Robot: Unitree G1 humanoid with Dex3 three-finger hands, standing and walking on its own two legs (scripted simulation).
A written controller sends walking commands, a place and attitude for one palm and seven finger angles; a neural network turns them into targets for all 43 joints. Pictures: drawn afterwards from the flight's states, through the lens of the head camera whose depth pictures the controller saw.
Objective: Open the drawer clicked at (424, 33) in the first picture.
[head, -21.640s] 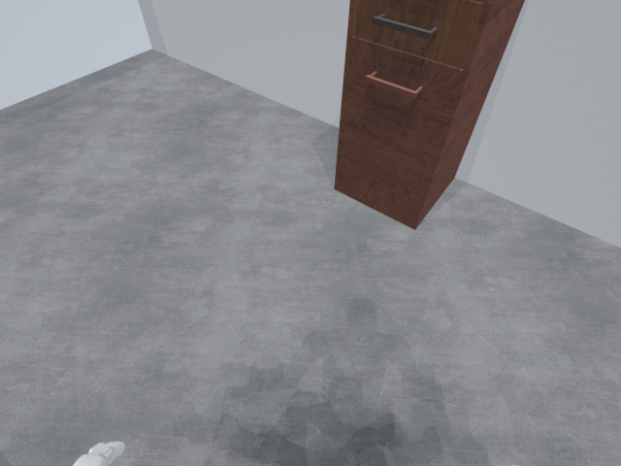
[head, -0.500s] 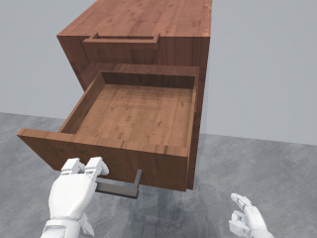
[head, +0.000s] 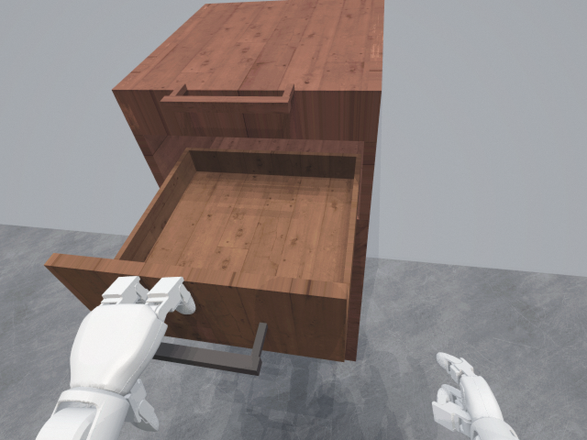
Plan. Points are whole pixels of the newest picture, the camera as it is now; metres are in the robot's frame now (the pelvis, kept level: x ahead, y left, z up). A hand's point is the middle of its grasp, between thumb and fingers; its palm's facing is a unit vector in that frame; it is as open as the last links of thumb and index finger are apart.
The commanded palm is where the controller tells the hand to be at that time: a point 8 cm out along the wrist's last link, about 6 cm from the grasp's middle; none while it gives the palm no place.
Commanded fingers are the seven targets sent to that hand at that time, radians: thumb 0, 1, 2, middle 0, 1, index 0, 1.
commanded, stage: lift the hand off the handle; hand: left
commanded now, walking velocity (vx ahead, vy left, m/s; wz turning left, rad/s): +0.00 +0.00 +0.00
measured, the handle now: (193, 339) +0.22 +0.18 +0.04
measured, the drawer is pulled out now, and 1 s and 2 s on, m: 0.29 0.29 0.29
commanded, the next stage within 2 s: draw the hand back to the body in 0.66 s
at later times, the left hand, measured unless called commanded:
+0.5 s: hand (125, 282) +0.21 +0.21 +0.19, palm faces +0.29 -0.10 -0.95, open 13.6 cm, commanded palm +0.15 +0.20 +0.24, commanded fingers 0.00 -0.50 0.30 -0.30 -1.20 -0.30 -1.20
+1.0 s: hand (112, 294) +0.19 +0.22 +0.18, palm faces +0.16 -0.05 -0.99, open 13.9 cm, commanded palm +0.14 +0.22 +0.24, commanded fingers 0.00 -0.50 0.30 -0.30 -1.20 -0.30 -1.20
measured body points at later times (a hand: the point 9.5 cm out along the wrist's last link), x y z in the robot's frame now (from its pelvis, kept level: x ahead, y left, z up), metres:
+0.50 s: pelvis +0.00 +0.00 +0.01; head -0.02 -0.06 +0.45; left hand +0.19 +0.21 +0.24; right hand +0.26 -0.17 -0.07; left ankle -0.04 +0.11 -0.73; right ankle +0.05 -0.10 -0.73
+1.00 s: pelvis +0.00 -0.02 +0.00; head -0.01 -0.08 +0.45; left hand +0.18 +0.22 +0.24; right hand +0.23 -0.22 -0.09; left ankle -0.04 +0.11 -0.73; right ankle +0.05 -0.10 -0.73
